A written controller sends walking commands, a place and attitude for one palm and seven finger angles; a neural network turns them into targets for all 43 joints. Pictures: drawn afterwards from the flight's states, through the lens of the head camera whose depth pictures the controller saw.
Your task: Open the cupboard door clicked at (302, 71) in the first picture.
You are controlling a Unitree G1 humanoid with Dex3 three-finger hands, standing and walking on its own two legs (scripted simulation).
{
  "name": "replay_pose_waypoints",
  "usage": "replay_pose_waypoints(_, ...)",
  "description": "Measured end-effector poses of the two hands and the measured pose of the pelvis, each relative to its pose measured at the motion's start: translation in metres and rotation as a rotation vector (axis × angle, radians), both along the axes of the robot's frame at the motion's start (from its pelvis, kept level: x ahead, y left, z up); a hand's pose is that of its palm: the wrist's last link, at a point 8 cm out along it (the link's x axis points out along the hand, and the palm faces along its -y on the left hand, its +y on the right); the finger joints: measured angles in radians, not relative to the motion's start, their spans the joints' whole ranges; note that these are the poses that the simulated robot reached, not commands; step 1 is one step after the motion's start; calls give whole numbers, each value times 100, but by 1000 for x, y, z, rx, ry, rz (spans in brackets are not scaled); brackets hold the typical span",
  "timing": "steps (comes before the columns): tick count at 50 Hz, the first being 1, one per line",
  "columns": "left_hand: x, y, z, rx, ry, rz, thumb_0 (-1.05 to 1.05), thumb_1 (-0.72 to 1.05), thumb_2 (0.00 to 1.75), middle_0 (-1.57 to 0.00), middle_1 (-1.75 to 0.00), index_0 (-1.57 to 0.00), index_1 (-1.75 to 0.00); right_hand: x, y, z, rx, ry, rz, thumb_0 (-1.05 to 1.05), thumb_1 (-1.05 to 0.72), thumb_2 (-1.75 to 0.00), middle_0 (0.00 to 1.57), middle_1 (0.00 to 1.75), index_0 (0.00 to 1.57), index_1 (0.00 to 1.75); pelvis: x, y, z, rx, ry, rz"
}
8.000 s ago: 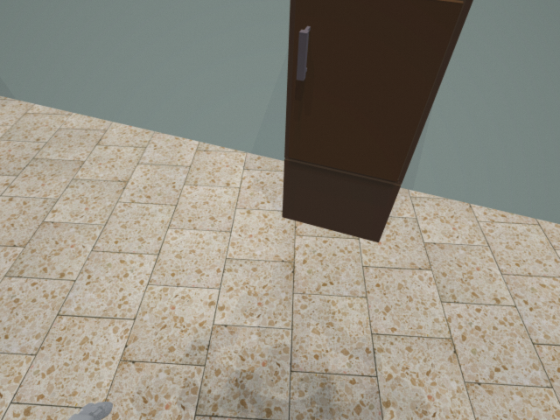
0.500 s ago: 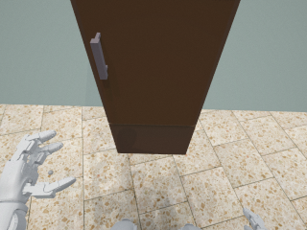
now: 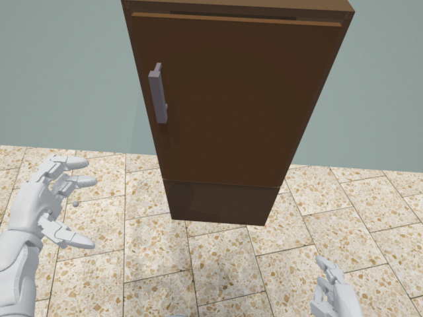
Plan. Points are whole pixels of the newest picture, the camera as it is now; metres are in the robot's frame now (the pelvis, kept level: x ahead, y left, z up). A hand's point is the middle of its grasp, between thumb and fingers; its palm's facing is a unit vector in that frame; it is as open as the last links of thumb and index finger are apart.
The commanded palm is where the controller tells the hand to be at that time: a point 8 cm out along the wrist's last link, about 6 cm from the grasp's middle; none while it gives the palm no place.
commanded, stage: raise the hand with hooked fingers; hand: left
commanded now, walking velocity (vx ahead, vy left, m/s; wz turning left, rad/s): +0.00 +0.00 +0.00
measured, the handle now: (160, 93) +0.59 +0.19 +0.08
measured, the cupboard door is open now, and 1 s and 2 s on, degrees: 0 0 0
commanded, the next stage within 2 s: move the hooked fingers beside the handle in 0.64 s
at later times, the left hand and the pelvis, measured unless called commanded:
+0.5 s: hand (82, 184) +0.30 +0.26 +0.10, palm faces +0.07 -1.00 -0.03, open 14.0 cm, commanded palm +0.27 +0.30 +0.10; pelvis +0.00 -0.01 +0.01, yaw -1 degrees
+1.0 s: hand (94, 171) +0.33 +0.25 +0.10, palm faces +0.03 -1.00 -0.02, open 14.0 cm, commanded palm +0.31 +0.29 +0.10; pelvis -0.01 -0.02 +0.00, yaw +0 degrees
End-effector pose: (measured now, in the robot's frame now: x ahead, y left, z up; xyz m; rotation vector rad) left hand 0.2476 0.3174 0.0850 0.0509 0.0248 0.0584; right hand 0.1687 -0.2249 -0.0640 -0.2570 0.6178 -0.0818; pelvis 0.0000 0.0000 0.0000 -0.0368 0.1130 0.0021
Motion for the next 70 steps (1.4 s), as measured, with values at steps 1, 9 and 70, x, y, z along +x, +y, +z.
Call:
replay_pose_waypoints(1,3,1,4,4,-15,3,-1,-49,31,-30,-119,-30,-118,-1,-1,0,-4,8,-1,1,-90,-90,21,30,21,30,1,0,1,0,-2,0)
replay_pose_waypoints(9,28,13,25,-9,-48,-1,-1,-50,30,-30,-120,-30,-119,-19,-18,-3,-26,71,-51,1,-90,-90,21,30,21,30,4,-4,6,5,-9,-4)
replay_pose_waypoints(70,121,-19,18,-49,-53,-41,-1,-50,30,-30,-120,-30,-120,-111,-52,-25,-58,358,-212,1,-90,-90,21,30,21,30,-2,-10,3,13,52,-37)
